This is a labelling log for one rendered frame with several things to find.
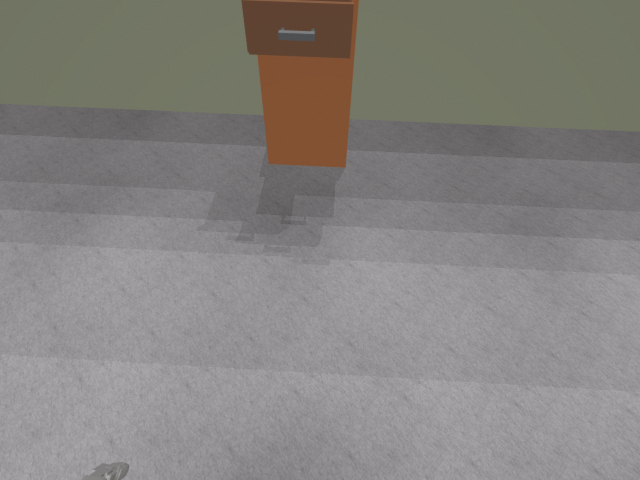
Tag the drawer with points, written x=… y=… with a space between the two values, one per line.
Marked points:
x=331 y=19

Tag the handle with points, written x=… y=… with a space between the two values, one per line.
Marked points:
x=296 y=35

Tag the cabinet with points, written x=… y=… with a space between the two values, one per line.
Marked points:
x=306 y=105

